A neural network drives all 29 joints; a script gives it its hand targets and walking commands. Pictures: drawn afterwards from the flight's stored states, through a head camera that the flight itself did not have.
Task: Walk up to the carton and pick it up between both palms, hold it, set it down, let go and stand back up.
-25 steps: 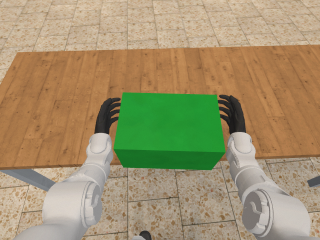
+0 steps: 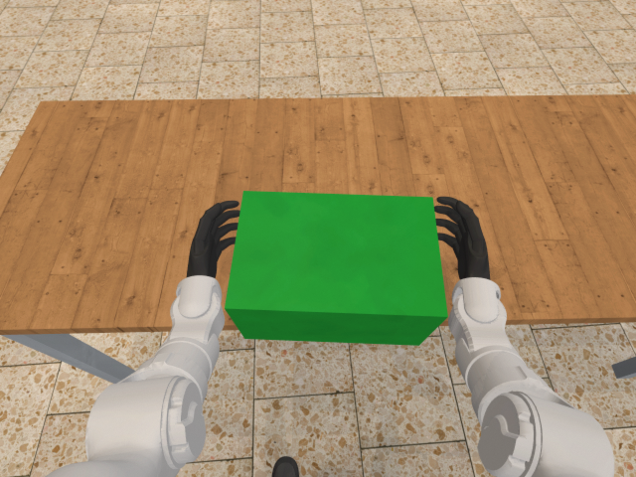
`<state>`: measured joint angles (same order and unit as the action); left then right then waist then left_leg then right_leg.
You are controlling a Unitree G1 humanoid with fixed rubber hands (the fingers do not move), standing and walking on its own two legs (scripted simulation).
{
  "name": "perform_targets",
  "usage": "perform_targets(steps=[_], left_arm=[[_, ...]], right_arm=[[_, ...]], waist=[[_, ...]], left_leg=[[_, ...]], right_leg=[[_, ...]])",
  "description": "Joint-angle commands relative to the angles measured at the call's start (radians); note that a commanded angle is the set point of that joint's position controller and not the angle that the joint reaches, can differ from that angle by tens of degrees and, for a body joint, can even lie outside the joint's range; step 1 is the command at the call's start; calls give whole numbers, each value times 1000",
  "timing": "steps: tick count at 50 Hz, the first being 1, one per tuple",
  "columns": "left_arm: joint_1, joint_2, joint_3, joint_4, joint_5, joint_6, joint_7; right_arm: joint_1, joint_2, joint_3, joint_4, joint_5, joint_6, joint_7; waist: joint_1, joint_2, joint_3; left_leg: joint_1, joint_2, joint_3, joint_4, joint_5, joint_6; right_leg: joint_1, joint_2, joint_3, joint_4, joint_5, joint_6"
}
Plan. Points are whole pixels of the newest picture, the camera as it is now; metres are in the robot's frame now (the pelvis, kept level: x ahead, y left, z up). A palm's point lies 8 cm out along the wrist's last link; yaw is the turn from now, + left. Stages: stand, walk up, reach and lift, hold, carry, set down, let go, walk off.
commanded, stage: reach and lift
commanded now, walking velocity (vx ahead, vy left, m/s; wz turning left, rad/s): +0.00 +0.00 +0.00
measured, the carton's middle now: (334, 271) +0.39 +0.03 -0.04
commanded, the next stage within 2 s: none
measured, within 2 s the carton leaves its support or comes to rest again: leaves its support in 0.68 s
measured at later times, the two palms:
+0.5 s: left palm (205, 265) +0.38 +0.20 +0.00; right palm (472, 267) +0.38 -0.15 +0.01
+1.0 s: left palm (203, 234) +0.38 +0.19 +0.06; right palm (502, 240) +0.39 -0.16 +0.08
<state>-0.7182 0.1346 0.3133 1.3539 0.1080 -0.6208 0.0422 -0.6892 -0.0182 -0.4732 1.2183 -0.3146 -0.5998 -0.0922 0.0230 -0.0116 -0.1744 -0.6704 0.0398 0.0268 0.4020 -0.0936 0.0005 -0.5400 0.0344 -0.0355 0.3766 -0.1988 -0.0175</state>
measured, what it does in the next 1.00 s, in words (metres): stands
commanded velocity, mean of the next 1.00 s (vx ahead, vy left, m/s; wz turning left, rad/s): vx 0.00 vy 0.00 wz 0.00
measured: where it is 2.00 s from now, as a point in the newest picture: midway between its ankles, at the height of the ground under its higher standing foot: outside the picture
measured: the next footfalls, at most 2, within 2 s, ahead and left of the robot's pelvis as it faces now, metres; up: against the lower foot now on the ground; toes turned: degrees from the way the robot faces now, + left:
none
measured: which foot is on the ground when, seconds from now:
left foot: down 0.00-1.00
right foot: down 0.00-1.00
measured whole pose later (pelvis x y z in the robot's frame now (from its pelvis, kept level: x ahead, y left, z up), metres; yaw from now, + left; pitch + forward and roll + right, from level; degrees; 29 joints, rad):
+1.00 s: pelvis +0.00 +0.00 +0.00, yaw +1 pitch +15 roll -1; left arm -0.60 0.17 0.03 1.03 -0.17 -0.34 0.09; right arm -0.58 -0.11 -0.01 0.88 0.14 -0.27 -0.16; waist -0.03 0.01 -0.23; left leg -0.56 0.02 0.02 0.40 -0.10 0.01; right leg -0.43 0.02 -0.04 0.38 -0.22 -0.01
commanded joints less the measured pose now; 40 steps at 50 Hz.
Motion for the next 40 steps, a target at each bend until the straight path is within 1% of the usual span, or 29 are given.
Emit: perform_targets(steps=[1, 7, 11, 14, 18, 24, 28, 31, 37, 40], left_arm=[[-586, -571, -240, -138, 129, -73, -130], [-581, -571, -260, -147, 126, -88, -119], [-592, -566, -271, -151, 116, -87, -109], [-601, -567, -284, -152, 105, -82, -103], [-613, -572, -307, -157, 81, -74, -99], [-635, -593, -362, -177, 30, -61, -98], [-663, -623, -415, -213, -19, -51, -97], [-691, -652, -463, -261, -59, -40, -98], [-710, -713, -563, -413, -123, 1, -94], [-709, -723, -601, -505, -147, 43, -93]], right_arm=[[-468, 605, 335, 25, -142, -121, 144], [-490, 562, 337, 45, -138, -159, 139], [-511, 537, 338, 50, -134, -164, 140], [-525, 523, 346, 53, -127, -163, 140], [-540, 514, 367, 55, -108, -155, 139], [-564, 519, 434, 36, -52, -131, 137], [-580, 556, 510, -15, 8, -98, 134], [-589, 595, 579, -78, 58, -62, 132], [-555, 683, 747, -268, 170, 38, 120], [-521, 708, 827, -372, 225, 107, 109]], waist=[[-1, 14, -637], [16, 22, -651], [25, 30, -665], [29, 36, -679], [29, 43, -700], [25, 52, -736], [15, 51, -772], [4, 51, -804], [-23, 62, -848], [-37, 63, -826]], left_leg=[[428, -6, 59, 60, 382, -60], [466, -10, 72, 46, 349, -65], [485, -11, 76, 41, 314, -66], [501, -11, 76, 44, 301, -68], [511, -12, 73, 51, 299, -69], [514, -17, 62, 69, 320, -69], [505, -24, 48, 85, 335, -65], [491, -29, 35, 98, 349, -61], [506, -39, -4, 116, 407, -60], [526, -44, -29, 110, 421, -56]], right_leg=[[227, -29, -29, 29, 551, 59], [172, -7, -41, -6, 428, 42], [126, 5, -49, -23, 340, 31], [95, 12, -54, -29, 300, 26], [73, 19, -55, -28, 287, 24], [71, 28, -47, -11, 318, 27], [97, 30, -32, 11, 362, 35], [127, 28, -16, 33, 406, 43], [196, 19, 15, 65, 508, 59], [226, 9, 31, 62, 526, 65]])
